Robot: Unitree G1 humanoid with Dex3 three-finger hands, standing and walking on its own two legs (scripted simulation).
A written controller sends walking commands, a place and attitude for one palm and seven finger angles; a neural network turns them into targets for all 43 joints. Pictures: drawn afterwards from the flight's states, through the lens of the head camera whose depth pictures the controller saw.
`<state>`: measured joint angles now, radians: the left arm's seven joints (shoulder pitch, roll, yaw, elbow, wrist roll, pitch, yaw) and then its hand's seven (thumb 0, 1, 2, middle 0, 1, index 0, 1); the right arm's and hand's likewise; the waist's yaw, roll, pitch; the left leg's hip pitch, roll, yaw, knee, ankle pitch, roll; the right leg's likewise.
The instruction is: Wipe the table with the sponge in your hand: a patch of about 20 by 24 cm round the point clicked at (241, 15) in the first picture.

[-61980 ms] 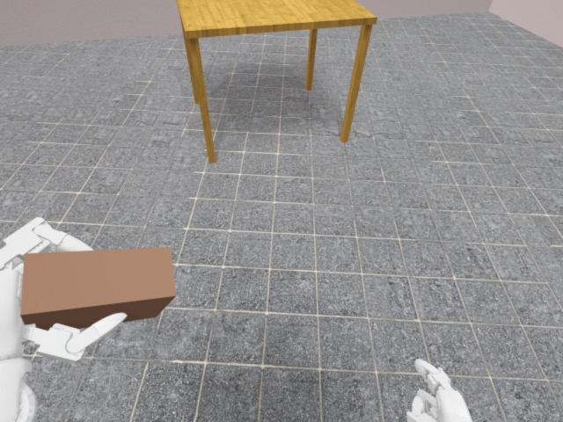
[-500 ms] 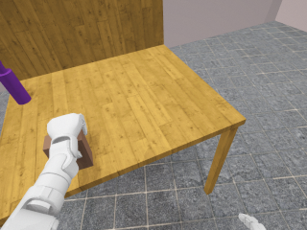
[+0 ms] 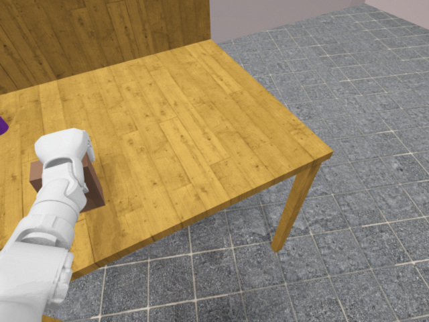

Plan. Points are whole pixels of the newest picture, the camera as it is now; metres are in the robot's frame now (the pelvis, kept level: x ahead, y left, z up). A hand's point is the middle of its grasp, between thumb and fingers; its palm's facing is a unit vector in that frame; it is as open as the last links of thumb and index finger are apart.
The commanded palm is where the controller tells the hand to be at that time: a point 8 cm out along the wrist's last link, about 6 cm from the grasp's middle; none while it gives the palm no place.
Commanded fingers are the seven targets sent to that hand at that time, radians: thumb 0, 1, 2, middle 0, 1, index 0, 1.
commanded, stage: wipe forward along the middle lane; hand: left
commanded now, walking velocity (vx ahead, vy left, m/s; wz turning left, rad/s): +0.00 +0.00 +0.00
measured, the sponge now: (74, 192) +0.39 +0.31 +0.00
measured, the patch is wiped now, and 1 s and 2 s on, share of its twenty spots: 0.90 0.95 1.00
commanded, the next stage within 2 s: slide back across to the first lane in 0.54 s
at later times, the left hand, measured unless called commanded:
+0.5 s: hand (68, 155) +0.45 +0.32 +0.06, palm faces -0.10 -0.02 -0.99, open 9.6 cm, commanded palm +0.44 +0.31 +0.09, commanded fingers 0.00 0.10 1.30 -1.20 -1.60 -1.20 -1.60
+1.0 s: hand (48, 150) +0.46 +0.36 +0.06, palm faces -0.09 -0.04 -1.00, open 9.6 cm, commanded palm +0.43 +0.36 +0.11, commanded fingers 0.00 0.10 1.30 -1.20 -1.60 -1.20 -1.60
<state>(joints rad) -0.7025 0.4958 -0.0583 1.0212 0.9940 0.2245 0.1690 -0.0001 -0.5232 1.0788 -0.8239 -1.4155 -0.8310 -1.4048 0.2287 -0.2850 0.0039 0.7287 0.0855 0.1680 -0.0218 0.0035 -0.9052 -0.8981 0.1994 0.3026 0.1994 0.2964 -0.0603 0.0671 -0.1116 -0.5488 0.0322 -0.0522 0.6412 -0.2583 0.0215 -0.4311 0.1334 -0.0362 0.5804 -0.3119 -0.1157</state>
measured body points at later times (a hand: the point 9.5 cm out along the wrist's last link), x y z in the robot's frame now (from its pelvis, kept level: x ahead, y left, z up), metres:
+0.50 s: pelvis +0.01 +0.04 +0.00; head +0.05 +0.04 +0.45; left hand +0.45 +0.31 +0.11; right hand +0.10 -0.22 -0.13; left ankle +0.04 +0.14 -0.72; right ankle -0.02 -0.05 -0.72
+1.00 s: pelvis +0.01 +0.07 +0.00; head +0.05 +0.08 +0.45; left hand +0.46 +0.36 +0.12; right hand +0.03 -0.19 -0.13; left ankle +0.04 +0.14 -0.72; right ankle -0.02 -0.05 -0.72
